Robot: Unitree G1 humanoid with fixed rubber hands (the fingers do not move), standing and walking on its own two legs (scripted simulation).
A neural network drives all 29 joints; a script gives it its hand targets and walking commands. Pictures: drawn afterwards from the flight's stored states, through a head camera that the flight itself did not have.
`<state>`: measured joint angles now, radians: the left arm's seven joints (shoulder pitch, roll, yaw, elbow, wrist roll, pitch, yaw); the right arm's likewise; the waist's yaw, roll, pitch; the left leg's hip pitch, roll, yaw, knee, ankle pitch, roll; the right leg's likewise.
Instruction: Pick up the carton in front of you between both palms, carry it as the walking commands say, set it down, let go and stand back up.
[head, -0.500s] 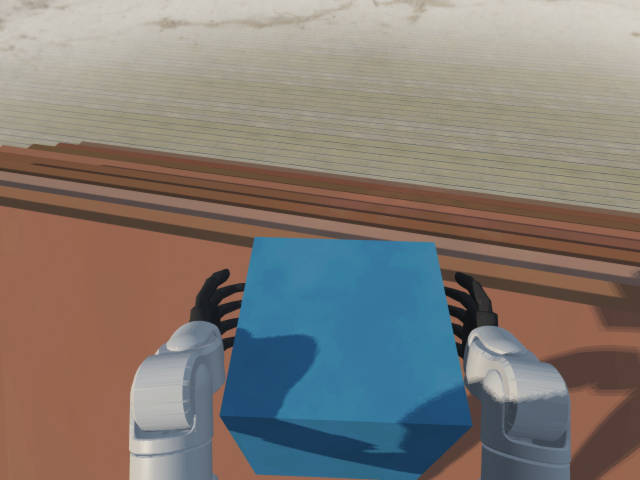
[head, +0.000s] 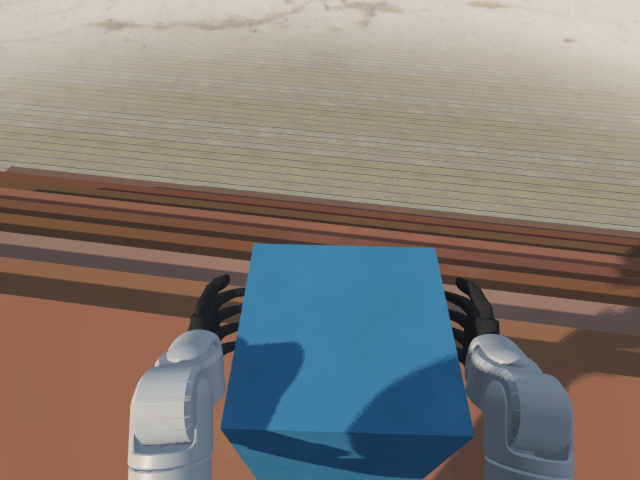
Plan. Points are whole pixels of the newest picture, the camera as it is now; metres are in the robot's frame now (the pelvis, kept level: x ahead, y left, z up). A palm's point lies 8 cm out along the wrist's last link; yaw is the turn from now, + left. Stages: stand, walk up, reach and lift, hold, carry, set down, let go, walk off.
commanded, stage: carry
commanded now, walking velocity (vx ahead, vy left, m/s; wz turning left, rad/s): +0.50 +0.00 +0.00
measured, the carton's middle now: (339, 371) +0.26 +0.00 +0.02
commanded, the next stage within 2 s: none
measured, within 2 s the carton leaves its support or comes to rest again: neither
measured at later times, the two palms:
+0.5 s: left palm (262, 134) +0.65 +0.14 +0.11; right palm (430, 138) +0.66 -0.16 +0.11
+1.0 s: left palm (268, 66) +1.00 +0.17 +0.09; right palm (391, 68) +1.01 -0.13 +0.09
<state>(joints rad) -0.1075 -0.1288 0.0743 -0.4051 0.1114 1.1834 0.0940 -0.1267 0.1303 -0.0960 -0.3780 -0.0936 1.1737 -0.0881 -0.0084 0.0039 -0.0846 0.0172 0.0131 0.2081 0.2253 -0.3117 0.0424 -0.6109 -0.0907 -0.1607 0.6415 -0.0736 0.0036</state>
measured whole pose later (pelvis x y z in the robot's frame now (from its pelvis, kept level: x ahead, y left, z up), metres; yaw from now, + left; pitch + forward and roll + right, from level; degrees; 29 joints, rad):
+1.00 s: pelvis +0.63 +0.01 -0.03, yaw +2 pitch +5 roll +0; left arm -0.70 -0.05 0.23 -0.01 0.08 1.17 0.13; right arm -0.69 0.02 -0.26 0.00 -0.04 1.16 -0.14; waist 0.00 0.00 0.06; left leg -0.31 -0.01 0.14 0.74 -0.44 0.09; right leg -0.60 0.01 -0.08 0.87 -0.19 -0.08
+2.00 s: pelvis +1.32 +0.02 -0.40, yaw +2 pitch +4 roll +0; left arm -0.55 -0.02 0.13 0.15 -0.04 1.02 0.20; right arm -0.49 0.07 -0.26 0.06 -0.08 1.03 -0.11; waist 0.17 -0.02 0.09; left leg -0.82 0.02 -0.06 1.13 -0.13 0.04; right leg -0.39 0.14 -0.03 1.00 -0.67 -0.13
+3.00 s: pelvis +2.09 +0.10 -0.86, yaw +1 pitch +0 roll +0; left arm -0.62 0.02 0.17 0.25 -0.01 1.04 0.14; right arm -0.56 0.02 -0.17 0.16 -0.05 1.06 -0.15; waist -0.05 0.02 -0.01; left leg -0.43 -0.09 0.04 0.75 -0.36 0.11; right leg -0.56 0.05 0.00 1.74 -0.61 -0.04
